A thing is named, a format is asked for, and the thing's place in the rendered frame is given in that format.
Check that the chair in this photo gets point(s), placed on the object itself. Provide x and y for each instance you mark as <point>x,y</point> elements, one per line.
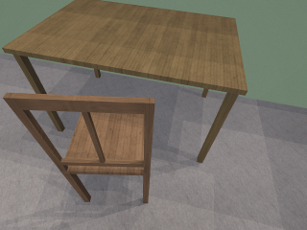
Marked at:
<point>113,136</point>

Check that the table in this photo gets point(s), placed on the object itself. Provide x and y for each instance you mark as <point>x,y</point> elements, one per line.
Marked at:
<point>188,48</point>

